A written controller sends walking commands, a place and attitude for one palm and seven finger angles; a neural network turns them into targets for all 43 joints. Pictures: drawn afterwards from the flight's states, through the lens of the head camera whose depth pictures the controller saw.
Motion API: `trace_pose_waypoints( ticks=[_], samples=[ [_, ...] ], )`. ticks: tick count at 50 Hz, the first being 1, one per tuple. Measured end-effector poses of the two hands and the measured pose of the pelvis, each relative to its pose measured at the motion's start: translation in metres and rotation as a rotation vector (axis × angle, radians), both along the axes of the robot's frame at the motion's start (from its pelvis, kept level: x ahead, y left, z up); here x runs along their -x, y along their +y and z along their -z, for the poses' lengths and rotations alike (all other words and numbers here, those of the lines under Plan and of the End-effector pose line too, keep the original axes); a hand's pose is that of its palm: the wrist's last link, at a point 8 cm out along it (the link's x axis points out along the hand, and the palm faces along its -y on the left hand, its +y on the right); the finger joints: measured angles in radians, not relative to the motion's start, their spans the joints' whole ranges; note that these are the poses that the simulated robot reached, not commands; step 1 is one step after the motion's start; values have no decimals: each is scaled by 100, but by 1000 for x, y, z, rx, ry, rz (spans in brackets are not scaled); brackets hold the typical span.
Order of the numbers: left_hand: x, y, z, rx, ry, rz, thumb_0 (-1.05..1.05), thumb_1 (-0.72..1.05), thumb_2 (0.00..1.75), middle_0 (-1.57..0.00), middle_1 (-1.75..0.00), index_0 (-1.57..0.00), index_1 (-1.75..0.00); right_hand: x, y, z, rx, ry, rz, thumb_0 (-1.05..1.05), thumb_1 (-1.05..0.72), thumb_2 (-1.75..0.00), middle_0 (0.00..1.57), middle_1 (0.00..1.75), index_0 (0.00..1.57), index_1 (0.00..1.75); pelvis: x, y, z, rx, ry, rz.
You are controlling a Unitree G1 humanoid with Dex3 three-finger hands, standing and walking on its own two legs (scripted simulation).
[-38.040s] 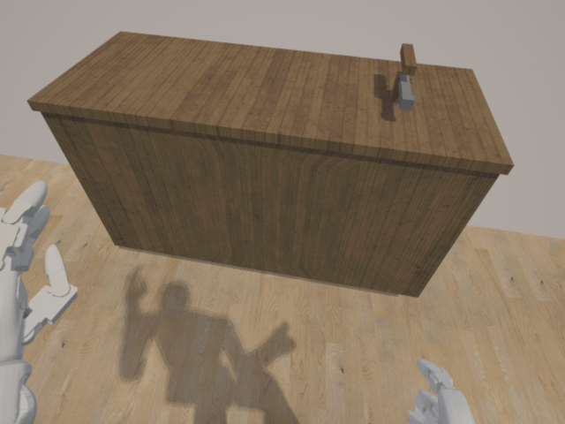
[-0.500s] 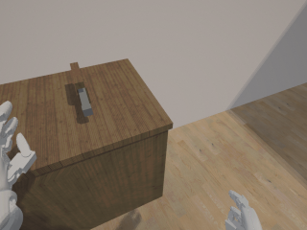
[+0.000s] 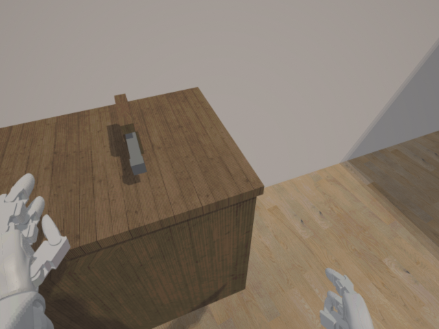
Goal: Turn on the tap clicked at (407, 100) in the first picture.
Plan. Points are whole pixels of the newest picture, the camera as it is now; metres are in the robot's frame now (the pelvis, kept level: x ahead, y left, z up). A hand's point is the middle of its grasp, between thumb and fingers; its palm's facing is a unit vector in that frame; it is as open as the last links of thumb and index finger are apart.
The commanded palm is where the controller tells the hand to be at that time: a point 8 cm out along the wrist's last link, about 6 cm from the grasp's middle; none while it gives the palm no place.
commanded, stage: turn the palm inward beside the body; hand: left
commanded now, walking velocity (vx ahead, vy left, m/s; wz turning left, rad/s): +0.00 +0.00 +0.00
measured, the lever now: (138, 165) +0.41 +0.24 +0.07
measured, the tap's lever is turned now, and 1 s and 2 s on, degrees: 0 0 0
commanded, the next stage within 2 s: reach beside the lever's end, fingers flat in 0.86 s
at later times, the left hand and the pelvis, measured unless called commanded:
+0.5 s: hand (62, 257) +0.17 +0.24 +0.14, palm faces +0.62 -0.78 -0.12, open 7.4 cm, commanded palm +0.11 +0.27 +0.15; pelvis -0.02 +0.00 +0.00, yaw +0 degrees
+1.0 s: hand (76, 247) +0.19 +0.23 +0.14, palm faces +0.61 -0.78 -0.11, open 7.4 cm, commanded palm +0.13 +0.26 +0.15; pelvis +0.00 -0.01 +0.00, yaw +1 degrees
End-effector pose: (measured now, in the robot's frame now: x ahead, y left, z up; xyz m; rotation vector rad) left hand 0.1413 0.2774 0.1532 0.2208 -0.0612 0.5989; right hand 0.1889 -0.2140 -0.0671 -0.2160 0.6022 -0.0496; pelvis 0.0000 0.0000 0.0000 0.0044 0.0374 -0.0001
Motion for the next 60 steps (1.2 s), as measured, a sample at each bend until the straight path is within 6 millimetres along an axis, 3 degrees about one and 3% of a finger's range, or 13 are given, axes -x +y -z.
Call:
trace_pose_waypoints(
  ticks=[19,27,42,60],
  samples=[
    [21,-6,12,81,9,-51,1,90,90,-21,-30,-21,-30,25,0,-1,19,6,11,1,-91,-90,20,30,20,30,20,1,0,7,-24,-3],
    [22,-11,4,79,-22,-62,1,90,90,-20,-30,-21,-30,23,-2,0,15,-9,1,1,-91,-90,20,30,20,30,21,-2,0,7,-29,-8],
    [14,-18,7,91,-3,-73,1,90,90,-20,-30,-21,-30,7,-10,-3,19,-16,-8,1,-91,-90,20,30,20,30,10,-9,-2,2,-21,-11],
    [-13,-20,17,116,17,-67,1,90,90,-20,-30,-20,-30,2,-11,4,19,34,5,1,-91,-90,20,30,20,30,0,-8,-3,-2,-6,-9]
  ],
)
